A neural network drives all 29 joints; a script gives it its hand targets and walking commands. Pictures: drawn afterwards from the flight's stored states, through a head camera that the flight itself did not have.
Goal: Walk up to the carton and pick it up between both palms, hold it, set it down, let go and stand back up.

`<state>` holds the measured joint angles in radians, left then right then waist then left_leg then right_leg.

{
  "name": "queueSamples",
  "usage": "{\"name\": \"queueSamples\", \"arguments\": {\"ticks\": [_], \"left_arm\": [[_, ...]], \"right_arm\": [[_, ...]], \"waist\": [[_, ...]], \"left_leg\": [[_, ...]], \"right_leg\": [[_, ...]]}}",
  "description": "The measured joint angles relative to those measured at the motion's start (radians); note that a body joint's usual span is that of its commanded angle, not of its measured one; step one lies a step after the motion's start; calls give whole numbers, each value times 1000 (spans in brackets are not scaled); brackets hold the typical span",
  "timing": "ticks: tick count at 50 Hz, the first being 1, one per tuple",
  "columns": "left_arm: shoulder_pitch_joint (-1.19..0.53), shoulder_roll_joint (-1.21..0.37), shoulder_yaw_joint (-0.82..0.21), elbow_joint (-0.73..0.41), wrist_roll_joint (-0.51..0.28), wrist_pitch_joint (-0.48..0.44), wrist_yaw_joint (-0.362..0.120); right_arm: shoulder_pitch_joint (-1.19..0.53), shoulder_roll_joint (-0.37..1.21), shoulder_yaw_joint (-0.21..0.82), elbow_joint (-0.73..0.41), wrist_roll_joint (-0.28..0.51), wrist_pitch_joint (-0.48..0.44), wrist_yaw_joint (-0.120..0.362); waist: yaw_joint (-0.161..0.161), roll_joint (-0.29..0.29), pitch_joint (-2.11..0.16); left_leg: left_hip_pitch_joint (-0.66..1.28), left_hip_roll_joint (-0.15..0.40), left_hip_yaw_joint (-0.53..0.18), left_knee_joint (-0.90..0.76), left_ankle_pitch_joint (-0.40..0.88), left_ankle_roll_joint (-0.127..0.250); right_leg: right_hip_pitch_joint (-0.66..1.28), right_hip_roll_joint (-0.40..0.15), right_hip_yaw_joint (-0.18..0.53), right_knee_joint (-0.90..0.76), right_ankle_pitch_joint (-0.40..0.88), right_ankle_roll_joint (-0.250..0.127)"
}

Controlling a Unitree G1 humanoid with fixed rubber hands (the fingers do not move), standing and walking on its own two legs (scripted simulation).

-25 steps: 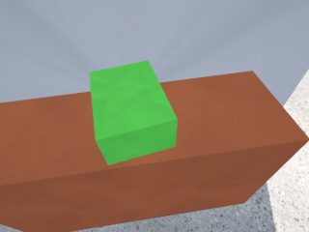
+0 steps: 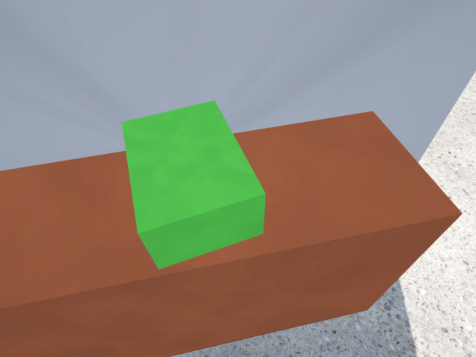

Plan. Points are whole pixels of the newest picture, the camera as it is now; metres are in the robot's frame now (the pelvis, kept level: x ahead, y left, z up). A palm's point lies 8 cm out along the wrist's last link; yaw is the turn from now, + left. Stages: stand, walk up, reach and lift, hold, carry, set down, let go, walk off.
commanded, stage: walk up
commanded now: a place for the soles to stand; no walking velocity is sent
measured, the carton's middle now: (189, 175) +0.50 +0.11 +0.00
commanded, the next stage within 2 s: reach and lift in 1.14 s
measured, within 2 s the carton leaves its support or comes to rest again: neither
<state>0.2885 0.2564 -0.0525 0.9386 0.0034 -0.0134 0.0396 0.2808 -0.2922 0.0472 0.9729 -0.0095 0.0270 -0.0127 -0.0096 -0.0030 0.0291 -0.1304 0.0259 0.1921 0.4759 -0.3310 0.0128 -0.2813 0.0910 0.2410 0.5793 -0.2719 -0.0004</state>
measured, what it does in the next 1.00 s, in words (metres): stands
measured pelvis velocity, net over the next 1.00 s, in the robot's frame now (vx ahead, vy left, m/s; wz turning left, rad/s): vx -0.01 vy -0.02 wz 0.10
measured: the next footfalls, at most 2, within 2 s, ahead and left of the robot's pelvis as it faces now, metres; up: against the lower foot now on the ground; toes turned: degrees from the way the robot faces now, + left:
none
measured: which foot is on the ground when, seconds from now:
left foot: down 0.00-1.00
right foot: down 0.00-1.00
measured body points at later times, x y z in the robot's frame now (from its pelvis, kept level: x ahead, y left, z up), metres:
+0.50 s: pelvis -0.01 -0.01 +0.00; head +0.00 -0.01 +0.45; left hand +0.05 +0.26 -0.13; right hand +0.01 -0.28 -0.14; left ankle -0.05 +0.10 -0.73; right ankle +0.02 -0.12 -0.73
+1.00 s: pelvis -0.01 -0.02 +0.01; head +0.00 -0.03 +0.46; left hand +0.00 +0.25 -0.13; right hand +0.00 -0.28 -0.14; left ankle -0.05 +0.10 -0.73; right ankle +0.02 -0.12 -0.73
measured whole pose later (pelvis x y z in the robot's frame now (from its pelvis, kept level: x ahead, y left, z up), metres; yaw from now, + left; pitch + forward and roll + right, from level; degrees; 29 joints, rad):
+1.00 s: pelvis -0.01 -0.02 +0.01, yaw +5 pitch -1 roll +0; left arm 0.24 0.26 -0.06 1.06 0.00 0.01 0.03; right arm 0.36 -0.27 0.06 1.03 -0.01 -0.01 -0.03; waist -0.02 0.02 0.03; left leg -0.12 0.04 0.09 0.41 -0.26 -0.01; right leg -0.21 0.09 0.14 0.44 -0.20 -0.03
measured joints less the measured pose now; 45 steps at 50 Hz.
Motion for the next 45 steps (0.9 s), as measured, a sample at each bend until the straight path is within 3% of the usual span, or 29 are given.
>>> {"name": "queueSamples", "arguments": {"ticks": [9,19,45], "left_arm": [[0,8,6,17,-3,0,2],[-14,15,3,23,-3,5,1],[-37,9,-4,110,-7,22,-14]], "right_arm": [[-10,-18,-13,6,-6,6,-1],[1,-17,-10,20,-6,3,-6],[72,16,6,49,2,-33,-10]], "waist": [[2,28,15],[0,10,-2],[-7,29,3]], "left_leg": [[-4,13,-5,1,2,-8],[1,13,4,-8,7,-6],[8,19,-93,-65,69,-25]], "right_leg": [[4,10,-6,-18,11,-6],[6,12,3,-24,19,-4],[70,-2,-92,-140,77,-27]]}}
